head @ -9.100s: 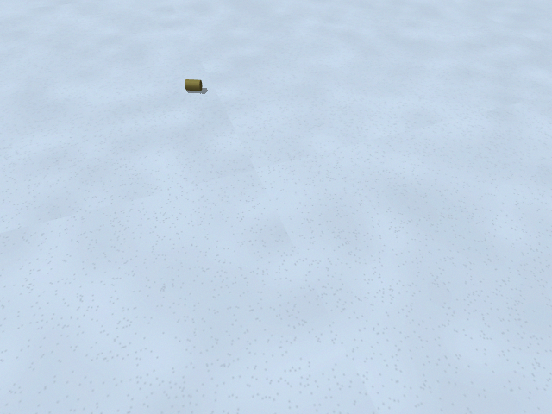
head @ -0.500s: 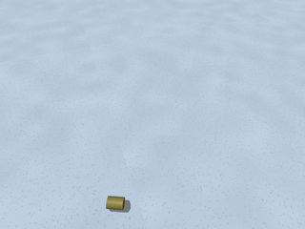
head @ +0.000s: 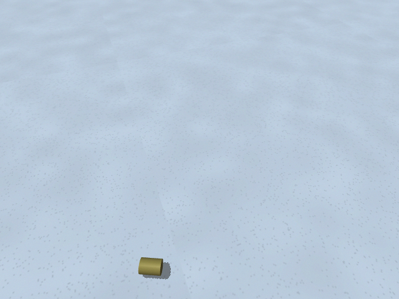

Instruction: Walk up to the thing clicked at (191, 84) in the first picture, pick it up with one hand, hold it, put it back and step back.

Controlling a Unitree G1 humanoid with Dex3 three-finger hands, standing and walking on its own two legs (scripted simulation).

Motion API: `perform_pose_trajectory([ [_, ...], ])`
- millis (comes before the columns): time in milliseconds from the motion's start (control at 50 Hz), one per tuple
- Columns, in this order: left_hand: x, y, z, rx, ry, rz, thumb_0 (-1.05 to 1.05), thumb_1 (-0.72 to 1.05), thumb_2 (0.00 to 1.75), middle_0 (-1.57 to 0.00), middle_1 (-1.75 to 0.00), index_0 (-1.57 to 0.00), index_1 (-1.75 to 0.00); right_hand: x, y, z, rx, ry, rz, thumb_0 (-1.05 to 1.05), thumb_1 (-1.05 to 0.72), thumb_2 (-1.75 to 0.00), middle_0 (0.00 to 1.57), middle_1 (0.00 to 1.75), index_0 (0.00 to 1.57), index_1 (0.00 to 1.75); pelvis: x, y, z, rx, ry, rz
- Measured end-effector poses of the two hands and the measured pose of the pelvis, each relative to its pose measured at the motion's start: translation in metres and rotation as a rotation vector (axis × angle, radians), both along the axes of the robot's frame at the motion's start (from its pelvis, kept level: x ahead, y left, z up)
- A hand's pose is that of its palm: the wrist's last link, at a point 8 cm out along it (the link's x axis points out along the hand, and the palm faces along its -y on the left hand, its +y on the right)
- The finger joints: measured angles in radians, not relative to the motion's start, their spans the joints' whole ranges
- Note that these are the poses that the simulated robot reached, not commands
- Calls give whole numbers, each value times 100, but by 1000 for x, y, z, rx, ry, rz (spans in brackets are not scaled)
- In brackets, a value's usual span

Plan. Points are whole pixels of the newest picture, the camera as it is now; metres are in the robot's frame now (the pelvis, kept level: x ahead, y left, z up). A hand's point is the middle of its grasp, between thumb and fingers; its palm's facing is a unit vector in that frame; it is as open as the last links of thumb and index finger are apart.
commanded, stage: stand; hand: left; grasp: from above
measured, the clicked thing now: (151, 266) +0.38 +0.21 -0.75
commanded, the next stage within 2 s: rise first in 0.84 s
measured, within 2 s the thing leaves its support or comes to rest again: neither
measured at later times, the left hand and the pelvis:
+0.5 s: hand out of the picture +0.07 +0.25 -0.16, palm faces -0.04 -0.94 -0.35, open 7.4 cm; pelvis +0.00 +0.00 +0.00, yaw +0 degrees
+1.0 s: hand out of the picture +0.09 +0.25 -0.15, palm faces +0.00 -0.94 -0.35, open 7.5 cm; pelvis +0.00 +0.00 +0.00, yaw +0 degrees
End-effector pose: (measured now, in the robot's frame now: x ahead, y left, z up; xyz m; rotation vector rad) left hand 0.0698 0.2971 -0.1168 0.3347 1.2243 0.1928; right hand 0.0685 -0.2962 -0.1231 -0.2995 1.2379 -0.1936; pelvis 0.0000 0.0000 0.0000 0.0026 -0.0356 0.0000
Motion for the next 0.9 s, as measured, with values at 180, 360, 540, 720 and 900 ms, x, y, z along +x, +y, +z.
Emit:
perform_pose_trajectory([
  [180, -1, 0, 0, 0, 2, 1, 1, 90, 89, -20, -30, -20, -30, -1, -1, 0, -1, -2, 0, 1, -91, -89, 20, 30, 21, 30, 0, 0, 0, 0, -1, -2],
  [360, -2, 0, -1, 0, 6, 0, 1, 90, 89, -20, -30, -20, -30, -2, -1, 0, -2, 3, -1, 1, -91, -89, 20, 30, 21, 30, 0, 0, 0, -1, -1, -3],
  [540, -2, 1, -1, -3, 11, 2, 1, 90, 89, -20, -30, -20, -30, -2, 0, 0, -4, 6, -1, 1, -91, -89, 20, 30, 21, 30, 0, 1, 0, 0, 1, -3],
  [720, -1, 2, -1, -3, 9, 0, 1, 90, 89, -20, -30, -20, -30, -1, 2, 1, -4, 2, 2, 1, -91, -89, 20, 30, 21, 30, 1, 2, 0, 0, 1, -4],
  [900, 1, 3, -1, -1, 4, -1, 1, 90, 89, -20, -30, -20, -30, 0, 3, 1, -3, -1, 1, 1, -91, -89, 20, 30, 21, 30, 1, 3, 0, 1, 1, -3],
])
